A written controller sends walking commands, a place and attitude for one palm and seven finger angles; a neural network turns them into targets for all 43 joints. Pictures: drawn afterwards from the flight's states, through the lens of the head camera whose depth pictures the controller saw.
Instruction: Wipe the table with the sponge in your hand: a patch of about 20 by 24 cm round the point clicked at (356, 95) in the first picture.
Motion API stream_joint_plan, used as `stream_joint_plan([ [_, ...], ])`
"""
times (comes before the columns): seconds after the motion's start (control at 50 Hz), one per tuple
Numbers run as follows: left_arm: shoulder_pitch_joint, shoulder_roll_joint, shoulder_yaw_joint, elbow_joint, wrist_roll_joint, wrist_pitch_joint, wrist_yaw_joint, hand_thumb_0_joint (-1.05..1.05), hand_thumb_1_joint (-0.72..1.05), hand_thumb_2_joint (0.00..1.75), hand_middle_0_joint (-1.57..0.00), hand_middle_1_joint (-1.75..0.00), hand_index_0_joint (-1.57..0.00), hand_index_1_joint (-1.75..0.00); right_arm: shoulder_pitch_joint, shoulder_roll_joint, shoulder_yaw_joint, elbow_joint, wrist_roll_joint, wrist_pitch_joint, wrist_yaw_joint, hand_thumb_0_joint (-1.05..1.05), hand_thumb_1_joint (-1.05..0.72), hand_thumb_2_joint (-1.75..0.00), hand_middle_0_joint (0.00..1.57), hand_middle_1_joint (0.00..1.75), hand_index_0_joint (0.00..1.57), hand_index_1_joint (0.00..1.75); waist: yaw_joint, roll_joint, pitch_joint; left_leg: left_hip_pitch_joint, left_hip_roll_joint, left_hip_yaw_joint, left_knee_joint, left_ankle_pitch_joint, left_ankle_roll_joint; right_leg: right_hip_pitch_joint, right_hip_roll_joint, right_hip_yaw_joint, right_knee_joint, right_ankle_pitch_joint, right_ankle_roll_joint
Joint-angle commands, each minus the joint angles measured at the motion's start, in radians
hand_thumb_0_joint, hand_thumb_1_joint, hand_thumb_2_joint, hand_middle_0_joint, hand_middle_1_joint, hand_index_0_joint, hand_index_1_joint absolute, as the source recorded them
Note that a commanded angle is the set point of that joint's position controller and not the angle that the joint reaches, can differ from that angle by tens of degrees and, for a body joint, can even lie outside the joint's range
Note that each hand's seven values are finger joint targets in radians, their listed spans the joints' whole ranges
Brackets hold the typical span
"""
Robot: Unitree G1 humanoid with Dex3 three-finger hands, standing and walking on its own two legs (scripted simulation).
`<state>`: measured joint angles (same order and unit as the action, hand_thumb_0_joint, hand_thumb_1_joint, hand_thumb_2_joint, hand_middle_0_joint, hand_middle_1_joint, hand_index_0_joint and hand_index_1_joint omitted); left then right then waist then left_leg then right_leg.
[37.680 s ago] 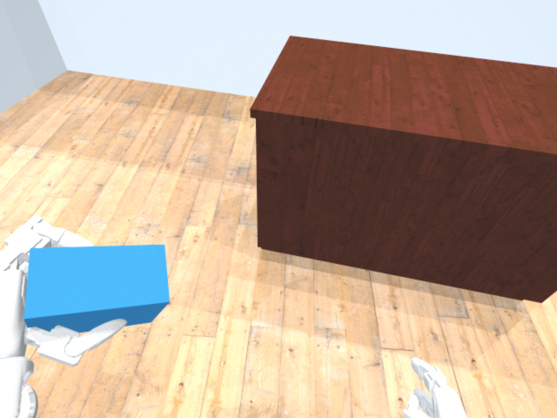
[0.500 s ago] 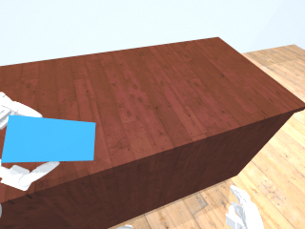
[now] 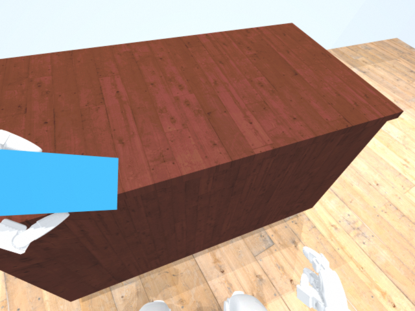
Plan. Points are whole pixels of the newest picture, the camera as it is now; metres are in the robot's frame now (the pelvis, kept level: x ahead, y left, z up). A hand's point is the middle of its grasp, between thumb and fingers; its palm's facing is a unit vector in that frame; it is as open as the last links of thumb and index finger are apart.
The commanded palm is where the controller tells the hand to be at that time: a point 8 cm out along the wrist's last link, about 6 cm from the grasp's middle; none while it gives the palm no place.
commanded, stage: step back with the hand held close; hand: left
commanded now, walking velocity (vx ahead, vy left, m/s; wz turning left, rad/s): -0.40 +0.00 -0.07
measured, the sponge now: (73, 185) +0.24 +0.20 +0.18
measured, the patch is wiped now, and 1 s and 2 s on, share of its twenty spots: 1.00 1.00 1.00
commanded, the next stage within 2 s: stop stepping back and stand still in 0.10 s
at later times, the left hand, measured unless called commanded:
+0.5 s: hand out of the picture +0.03 +0.24 +0.21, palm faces +0.52 -0.80 -0.30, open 10.5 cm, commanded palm -0.02 +0.26 +0.22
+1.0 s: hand out of the picture -0.07 +0.20 +0.22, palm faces +0.46 -0.83 -0.32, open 10.5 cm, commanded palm -0.12 +0.23 +0.22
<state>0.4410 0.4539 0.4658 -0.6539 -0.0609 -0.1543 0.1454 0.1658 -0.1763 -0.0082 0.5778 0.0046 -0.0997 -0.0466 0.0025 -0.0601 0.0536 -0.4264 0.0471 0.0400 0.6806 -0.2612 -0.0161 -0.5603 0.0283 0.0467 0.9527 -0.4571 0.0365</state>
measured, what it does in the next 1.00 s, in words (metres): walks backwards: left foot, then right foot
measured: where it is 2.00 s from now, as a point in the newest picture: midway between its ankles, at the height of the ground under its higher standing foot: outside the picture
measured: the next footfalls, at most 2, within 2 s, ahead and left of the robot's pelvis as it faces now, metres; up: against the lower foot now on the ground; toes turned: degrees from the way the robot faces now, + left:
left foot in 0.34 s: -0.14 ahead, +0.12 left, +0.00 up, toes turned +4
right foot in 0.60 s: -0.12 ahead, -0.15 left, +0.00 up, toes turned -1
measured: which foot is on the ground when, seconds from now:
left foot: down 0.00-0.12, up 0.14-0.32, down 0.34-0.60, up 0.62-0.76, down 0.78-1.00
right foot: down 0.00-0.38, up 0.40-0.58, down 0.60-0.80, up 0.82-1.00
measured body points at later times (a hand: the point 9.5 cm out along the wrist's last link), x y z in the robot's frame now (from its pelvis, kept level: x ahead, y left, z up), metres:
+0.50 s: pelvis -0.17 -0.02 -0.01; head -0.23 -0.01 +0.43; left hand +0.00 +0.28 +0.23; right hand -0.05 -0.26 -0.09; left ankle -0.18 +0.11 -0.72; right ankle -0.12 -0.13 -0.63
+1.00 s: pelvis -0.29 -0.05 +0.01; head -0.34 -0.05 +0.46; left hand -0.10 +0.24 +0.24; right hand -0.14 -0.27 -0.07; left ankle -0.25 +0.07 -0.72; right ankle -0.24 -0.17 -0.68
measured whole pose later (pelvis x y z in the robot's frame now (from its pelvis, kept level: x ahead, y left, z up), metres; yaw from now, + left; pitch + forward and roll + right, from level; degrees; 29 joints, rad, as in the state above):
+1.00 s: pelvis -0.29 -0.05 +0.01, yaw -1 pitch -2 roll -1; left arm 0.37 0.38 0.39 -0.44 -0.05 -0.14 0.13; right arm 0.27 -0.17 0.05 0.65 0.03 -0.15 -0.05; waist -0.02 0.02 -0.10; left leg -0.33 0.05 0.03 0.65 -0.30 0.03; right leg -0.47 -0.02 -0.06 0.92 -0.41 -0.01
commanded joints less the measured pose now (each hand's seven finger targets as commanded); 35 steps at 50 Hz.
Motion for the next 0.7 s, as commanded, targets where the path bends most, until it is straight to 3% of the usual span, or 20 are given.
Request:
stream_joint_plan([
  [0.0, -0.095, 0.105, 0.052, -0.235, 0.011, -0.056, 0.014, 0.00, 0.10, 1.30, -1.20, -1.60, -1.20, -1.60, -0.048, -0.163, -0.042, -0.146, 0.010, -0.080, 0.014, 0.00, -0.90, -0.90, 0.20, 0.30, 0.20, 0.30, 0.008, 0.267, -0.244, 0.215, 0.256, -0.170, -0.172, 0.588, 0.100, 0.155, -0.039, -0.006, -0.234, 0.094, -0.003],
  [0.06, -0.104, 0.094, 0.031, -0.205, 0.018, -0.059, -0.004, 0.00, 0.10, 1.30, -1.20, -1.60, -1.20, -1.60, -0.074, -0.176, -0.026, -0.173, 0.015, -0.080, 0.013, 0.00, -0.90, -0.90, 0.20, 0.30, 0.20, 0.30, 0.015, 0.193, -0.170, -0.057, 0.203, -0.155, -0.070, 0.045, 0.064, 0.366, -0.046, -0.056, -0.429, 0.336, -0.010],
  [0.08, -0.110, 0.117, 0.048, -0.191, 0.021, -0.071, -0.004, 0.00, 0.10, 1.30, -1.20, -1.60, -1.20, -1.60, -0.070, -0.170, -0.024, -0.178, 0.015, -0.083, 0.013, 0.00, -0.90, -0.90, 0.20, 0.30, 0.20, 0.30, 0.016, 0.082, -0.140, -0.112, 0.139, -0.102, 0.083, -0.146, 0.042, 0.340, -0.102, -0.025, -0.522, 0.422, -0.043],
  [0.1, -0.090, 0.151, 0.067, -0.203, 0.022, -0.077, 0.003, 0.00, 0.10, 1.30, -1.20, -1.60, -1.20, -1.60, -0.047, -0.156, -0.042, -0.176, 0.017, -0.084, 0.006, 0.00, -0.90, -0.90, 0.20, 0.30, 0.20, 0.30, 0.014, -0.139, -0.179, -0.158, 0.006, -0.019, 0.336, -0.287, -0.013, 0.304, -0.256, 0.146, -0.594, 0.507, -0.132],
  [0.12, -0.060, 0.151, 0.054, -0.211, 0.000, -0.069, 0.000, 0.00, 0.10, 1.30, -1.20, -1.60, -1.20, -1.60, -0.044, -0.163, -0.073, -0.170, 0.045, -0.079, 0.001, 0.00, -0.90, -0.90, 0.20, 0.30, 0.20, 0.30, 0.011, -0.223, -0.256, -0.028, -0.022, -0.066, 0.647, -0.255, -0.028, 0.139, -0.403, 0.314, -0.651, 0.482, -0.207],
  [0.18, -0.045, 0.151, 0.069, -0.231, -0.017, -0.048, -0.002, 0.00, 0.10, 1.30, -1.20, -1.60, -1.20, -1.60, -0.084, -0.092, -0.010, -0.157, 0.018, -0.025, 0.006, 0.00, -0.90, -0.90, 0.20, 0.30, 0.20, 0.30, -0.035, -0.018, -0.229, 0.030, 0.025, -0.088, 0.691, -0.160, -0.035, -0.030, -0.315, 0.182, -0.567, 0.254, -0.159],
  [0.28, -0.148, 0.157, 0.085, -0.115, -0.015, -0.012, 0.016, 0.00, 0.10, 1.30, -1.20, -1.60, -1.20, -1.60, -0.016, -0.152, -0.016, -0.123, 0.022, -0.025, -0.023, 0.00, -0.90, -0.90, 0.20, 0.30, 0.20, 0.30, -0.052, -0.089, -0.223, 0.209, -0.005, -0.023, 0.163, -0.266, 0.052, -0.110, -0.237, 0.141, -0.512, -0.077, -0.094],
  [0.32, -0.192, 0.161, 0.080, -0.136, -0.017, -0.018, 0.015, 0.00, 0.10, 1.30, -1.20, -1.60, -1.20, -1.60, 0.020, -0.191, -0.019, -0.124, 0.021, -0.041, -0.036, 0.00, -0.90, -0.90, 0.20, 0.30, 0.20, 0.30, -0.059, 0.138, -0.190, 0.184, 0.045, -0.060, -0.179, -0.246, 0.100, -0.041, -0.131, 0.066, -0.288, -0.011, -0.064],
  [0.36, -0.247, 0.204, 0.092, -0.142, 0.009, -0.020, 0.026, 0.00, 0.10, 1.30, -1.20, -1.60, -1.20, -1.60, -0.015, -0.183, -0.023, -0.144, 0.024, -0.069, -0.042, 0.00, -0.90, -0.90, 0.20, 0.30, 0.20, 0.30, -0.070, 0.497, -0.123, -0.059, 0.250, -0.342, -0.450, -0.310, 0.218, -0.026, 0.046, -0.058, 0.343, -0.039, 0.009],
  [0.4, -0.381, 0.216, 0.081, -0.183, 0.036, -0.049, 0.002, 0.00, 0.10, 1.30, -1.20, -1.60, -1.20, -1.60, -0.029, -0.154, -0.028, -0.096, 0.023, -0.084, 0.001, 0.00, -0.90, -0.90, 0.20, 0.30, 0.20, 0.30, -0.039, 0.324, 0.005, -0.248, 0.293, -0.447, -0.459, -0.324, 0.277, -0.128, -0.041, 0.117, 0.660, 0.066, -0.006],
  [0.42, -0.293, 0.162, 0.055, -0.049, 0.034, -0.057, 0.000, 0.00, 0.10, 1.30, -1.20, -1.60, -1.20, -1.60, -0.029, -0.148, -0.025, -0.036, 0.025, -0.097, 0.013, 0.00, -0.90, -0.90, 0.20, 0.30, 0.20, 0.30, -0.018, 0.161, 0.044, -0.165, 0.281, -0.360, -0.396, -0.250, 0.255, -0.198, -0.056, 0.096, 0.601, 0.084, -0.015],
  [0.44, -0.246, 0.113, 0.022, 0.011, 0.027, -0.059, -0.004, 0.00, 0.10, 1.30, -1.20, -1.60, -1.20, -1.60, -0.009, -0.150, -0.025, -0.020, 0.030, -0.098, 0.017, 0.00, -0.90, -0.90, 0.20, 0.30, 0.20, 0.30, -0.009, 0.142, 0.034, -0.142, 0.255, -0.302, -0.352, -0.257, 0.224, -0.148, -0.074, 0.069, 0.454, 0.105, -0.024],
  [0.5, -0.320, 0.058, -0.049, -0.016, 0.019, -0.062, -0.019, 0.00, 0.10, 1.30, -1.20, -1.60, -1.20, -1.60, -0.012, -0.173, -0.015, -0.047, 0.026, -0.101, 0.002, 0.00, -0.90, -0.90, 0.20, 0.30, 0.20, 0.30, -0.030, 0.244, -0.034, -0.085, 0.170, -0.179, -0.199, -0.262, 0.156, 0.142, -0.046, -0.080, -0.113, 0.080, -0.030],
  [0.54, -0.290, 0.071, -0.031, 0.009, 0.025, -0.052, -0.022, 0.00, 0.10, 1.30, -1.20, -1.60, -1.20, -1.60, -0.015, -0.185, -0.010, -0.077, 0.024, -0.098, -0.006, 0.00, -0.90, -0.90, 0.20, 0.30, 0.20, 0.30, -0.013, 0.208, -0.117, -0.088, 0.090, -0.123, -0.003, -0.395, 0.125, 0.324, 0.000, -0.181, -0.374, 0.173, -0.038],
  [0.56, -0.296, 0.086, -0.029, -0.017, 0.030, -0.049, -0.027, 0.00, 0.10, 1.30, -1.20, -1.60, -1.20, -1.60, -0.030, -0.183, -0.016, -0.100, 0.025, -0.091, -0.007, 0.00, -0.90, -0.90, 0.20, 0.30, 0.20, 0.30, -0.001, 0.051, -0.145, -0.126, 0.010, -0.036, 0.234, -0.358, 0.103, 0.378, -0.044, -0.134, -0.480, 0.215, -0.066],
  [0.58, -0.306, 0.123, -0.006, -0.022, 0.029, -0.052, -0.029, 0.00, 0.10, 1.30, -1.20, -1.60, -1.20, -1.60, -0.045, -0.171, -0.023, -0.106, 0.029, -0.084, -0.006, 0.00, -0.90, -0.90, 0.20, 0.30, 0.20, 0.30, -0.009, -0.143, -0.158, -0.192, -0.076, 0.011, 0.542, -0.296, 0.075, 0.362, -0.188, 0.117, -0.569, 0.232, -0.154],
  [0.6, -0.253, 0.116, -0.003, 0.048, 0.008, -0.050, -0.035, 0.00, 0.10, 1.30, -1.20, -1.60, -1.20, -1.60, -0.015, -0.172, -0.027, -0.091, 0.035, -0.073, -0.008, 0.00, -0.90, -0.90, 0.20, 0.30, 0.20, 0.30, -0.033, -0.190, -0.200, -0.200, -0.080, -0.045, 0.735, -0.213, 0.045, 0.314, -0.318, 0.292, -0.624, 0.387, -0.210],
  [0.62, -0.305, 0.135, -0.009, -0.059, 0.007, -0.054, -0.039, 0.00, 0.10, 1.30, -1.20, -1.60, -1.20, -1.60, -0.018, -0.186, -0.046, -0.095, 0.044, -0.061, 0.009, 0.00, -0.90, -0.90, 0.20, 0.30, 0.20, 0.30, -0.015, -0.229, -0.212, -0.154, -0.038, -0.135, 0.778, -0.142, 0.042, 0.190, -0.354, 0.398, -0.656, 0.162, -0.237],
  [0.64, -0.296, 0.157, 0.026, -0.097, 0.000, -0.063, -0.041, 0.00, 0.10, 1.30, -1.20, -1.60, -1.20, -1.60, -0.049, -0.165, -0.038, -0.092, 0.044, -0.051, 0.012, 0.00, -0.90, -0.90, 0.20, 0.30, 0.20, 0.30, -0.021, -0.143, -0.128, -0.131, 0.011, -0.162, 0.751, -0.104, 0.055, 0.044, -0.362, 0.393, -0.675, -0.001, -0.249],
  [0.68, -0.237, 0.147, 0.038, -0.099, -0.003, -0.056, -0.042, 0.00, 0.10, 1.30, -1.20, -1.60, -1.20, -1.60, -0.060, -0.125, -0.010, -0.076, 0.039, -0.020, 0.016, 0.00, -0.90, -0.90, 0.20, 0.30, 0.20, 0.30, -0.042, 0.005, -0.093, 0.044, 0.050, -0.113, 0.514, -0.121, 0.076, -0.172, -0.309, 0.205, -0.626, -0.106, -0.206],
])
